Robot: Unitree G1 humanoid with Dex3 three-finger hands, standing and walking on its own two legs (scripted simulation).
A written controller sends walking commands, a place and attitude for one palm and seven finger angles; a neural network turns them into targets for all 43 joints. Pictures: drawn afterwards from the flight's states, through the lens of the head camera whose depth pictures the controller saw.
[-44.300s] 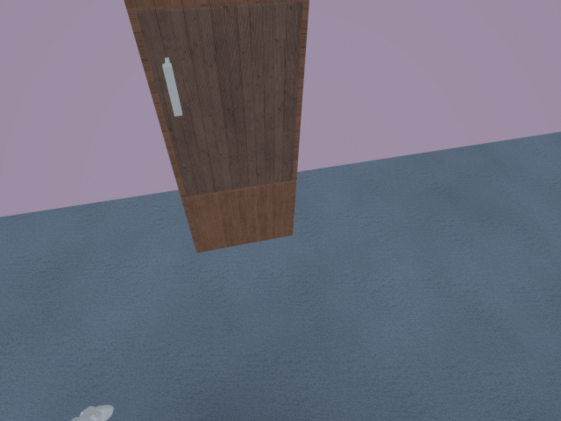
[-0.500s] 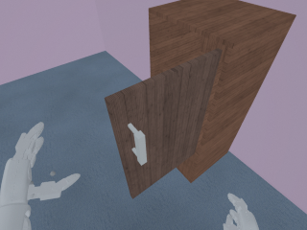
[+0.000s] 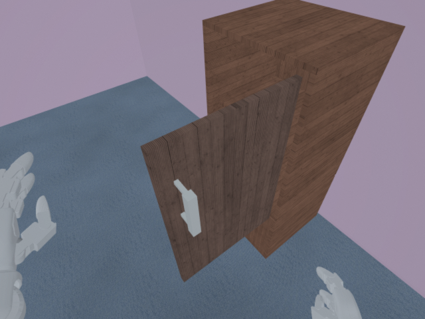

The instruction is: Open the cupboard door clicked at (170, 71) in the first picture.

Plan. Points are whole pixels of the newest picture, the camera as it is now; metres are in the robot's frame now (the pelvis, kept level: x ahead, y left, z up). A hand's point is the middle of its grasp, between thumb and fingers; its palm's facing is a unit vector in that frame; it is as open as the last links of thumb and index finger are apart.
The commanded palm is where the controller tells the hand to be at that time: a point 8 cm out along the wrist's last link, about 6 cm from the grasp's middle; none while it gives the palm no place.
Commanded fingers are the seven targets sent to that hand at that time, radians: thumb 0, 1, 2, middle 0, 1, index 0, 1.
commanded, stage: draw the hand back to the body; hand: left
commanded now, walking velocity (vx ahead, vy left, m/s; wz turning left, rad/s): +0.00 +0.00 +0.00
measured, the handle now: (187, 208) +0.33 +0.11 +0.02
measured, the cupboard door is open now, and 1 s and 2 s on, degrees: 89 89 89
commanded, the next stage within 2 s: step back with the hand held close in 0.20 s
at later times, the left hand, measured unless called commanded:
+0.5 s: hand (58, 229) +0.18 +0.25 +0.16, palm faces +0.40 -0.78 -0.48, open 7.4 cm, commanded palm +0.12 +0.29 +0.17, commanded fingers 0.00 0.90 0.90 -0.20 -0.30 -0.20 -0.30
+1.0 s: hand out of the picture +0.10 +0.29 +0.15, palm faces +0.44 -0.74 -0.51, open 7.4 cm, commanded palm +0.03 +0.32 +0.17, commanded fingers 0.00 0.90 0.90 -0.20 -0.30 -0.20 -0.30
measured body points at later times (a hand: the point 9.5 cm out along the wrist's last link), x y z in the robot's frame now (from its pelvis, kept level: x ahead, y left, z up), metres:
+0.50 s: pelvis -0.02 -0.01 +0.00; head -0.02 -0.03 +0.45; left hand +0.15 +0.28 +0.19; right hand +0.17 -0.24 -0.09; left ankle -0.03 +0.11 -0.74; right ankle -0.01 -0.12 -0.74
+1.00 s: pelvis -0.10 +0.02 -0.02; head -0.08 +0.03 +0.43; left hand +0.07 +0.32 +0.18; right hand +0.07 -0.22 -0.09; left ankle -0.03 +0.11 -0.74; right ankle -0.01 -0.12 -0.74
